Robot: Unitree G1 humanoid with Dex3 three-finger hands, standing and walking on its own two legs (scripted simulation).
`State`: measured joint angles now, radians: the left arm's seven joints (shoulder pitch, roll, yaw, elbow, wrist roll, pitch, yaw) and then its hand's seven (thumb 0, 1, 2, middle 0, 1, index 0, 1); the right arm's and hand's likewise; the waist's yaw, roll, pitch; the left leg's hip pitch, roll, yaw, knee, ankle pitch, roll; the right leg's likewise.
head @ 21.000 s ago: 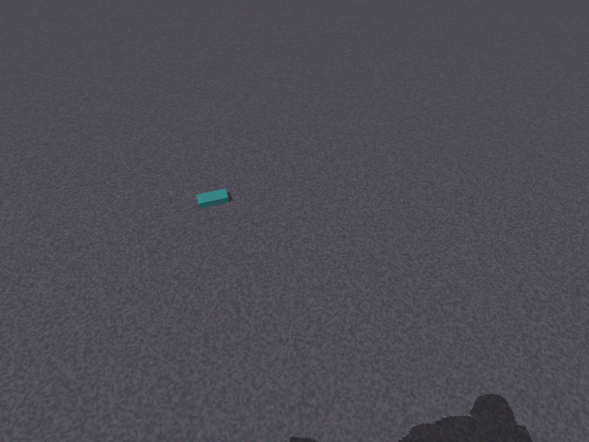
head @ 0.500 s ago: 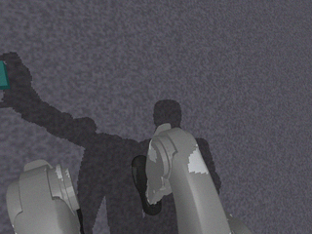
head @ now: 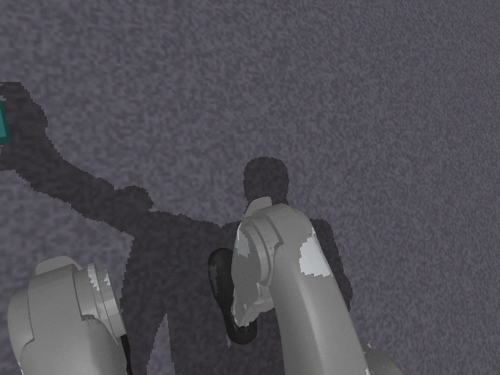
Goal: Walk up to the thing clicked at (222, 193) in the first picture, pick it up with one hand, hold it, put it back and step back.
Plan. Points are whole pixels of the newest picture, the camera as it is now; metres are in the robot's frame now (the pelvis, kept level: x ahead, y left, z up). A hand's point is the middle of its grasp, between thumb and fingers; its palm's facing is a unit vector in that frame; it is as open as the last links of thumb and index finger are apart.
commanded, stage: rise first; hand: left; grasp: from above
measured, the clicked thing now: out of the picture +0.54 +0.33 -0.31
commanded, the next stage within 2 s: approach in 1.68 s
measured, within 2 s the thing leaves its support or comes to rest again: neither
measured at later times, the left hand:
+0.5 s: hand out of the picture +0.50 +0.35 -0.19, palm faces -0.47 -0.08 -0.88, open 13.7 cm
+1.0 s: hand out of the picture +0.49 +0.35 -0.18, palm faces -0.47 -0.08 -0.88, open 13.6 cm
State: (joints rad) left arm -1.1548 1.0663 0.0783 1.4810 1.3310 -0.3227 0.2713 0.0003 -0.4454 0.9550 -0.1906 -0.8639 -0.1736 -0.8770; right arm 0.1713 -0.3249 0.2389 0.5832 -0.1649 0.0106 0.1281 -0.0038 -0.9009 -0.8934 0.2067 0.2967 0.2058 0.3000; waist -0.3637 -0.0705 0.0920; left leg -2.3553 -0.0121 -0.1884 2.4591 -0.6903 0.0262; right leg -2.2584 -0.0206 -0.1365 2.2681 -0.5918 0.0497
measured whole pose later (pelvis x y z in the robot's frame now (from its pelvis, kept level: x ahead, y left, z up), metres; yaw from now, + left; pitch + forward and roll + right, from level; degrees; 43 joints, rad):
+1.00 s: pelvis +0.00 +0.00 +0.00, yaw +0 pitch +32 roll -14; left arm -1.14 1.07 0.07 1.47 1.33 -0.32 0.26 0.00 -0.41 0.93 -0.22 -0.81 -0.20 -0.83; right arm 0.17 -0.33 0.25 0.57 -0.16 0.02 0.12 0.00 -0.90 -0.89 0.21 0.30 0.21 0.30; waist -0.36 -0.07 0.09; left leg -2.36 -0.01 -0.19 2.46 -0.68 0.03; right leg -2.26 -0.02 -0.14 2.26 -0.58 0.05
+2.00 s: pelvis +0.00 +0.00 +0.00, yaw +0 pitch +33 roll -15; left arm -1.21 1.06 0.01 1.47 1.32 -0.29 0.24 0.00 -0.42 0.92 -0.22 -0.86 -0.20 -0.87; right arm 0.18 -0.32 0.25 0.57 -0.17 0.01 0.12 0.00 -0.91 -0.89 0.21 0.30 0.21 0.30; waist -0.37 -0.07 0.08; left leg -2.37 -0.01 -0.18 2.45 -0.68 0.04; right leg -2.27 -0.02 -0.13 2.26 -0.59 0.05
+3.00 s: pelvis +0.00 +0.00 +0.00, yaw -1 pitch +34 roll -15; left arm -1.28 1.06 -0.02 1.58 1.32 -0.19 0.33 0.00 -0.22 0.75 -0.33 -0.78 -0.34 -0.76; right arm 0.14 -0.32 0.27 0.56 -0.17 0.01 0.11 0.00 -0.90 -0.89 0.21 0.30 0.20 0.30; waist -0.42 -0.05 0.07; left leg -2.38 -0.01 -0.18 2.45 -0.69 0.04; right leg -2.28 -0.01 -0.13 2.26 -0.59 0.06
